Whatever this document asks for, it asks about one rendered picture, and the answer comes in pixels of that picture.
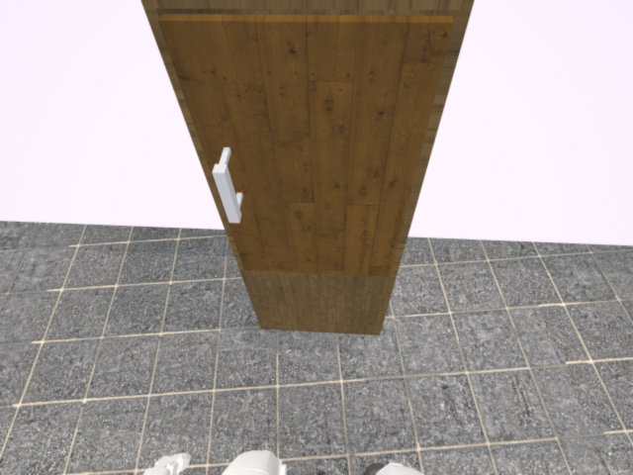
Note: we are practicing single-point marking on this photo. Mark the left robot thigh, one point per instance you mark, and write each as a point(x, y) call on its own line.
point(256, 462)

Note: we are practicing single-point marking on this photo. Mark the handle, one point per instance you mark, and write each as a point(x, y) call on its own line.
point(223, 181)

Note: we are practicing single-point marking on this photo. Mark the cupboard door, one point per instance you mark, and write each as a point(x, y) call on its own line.
point(325, 117)

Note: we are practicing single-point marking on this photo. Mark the robot left hand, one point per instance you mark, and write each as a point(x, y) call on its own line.
point(170, 465)

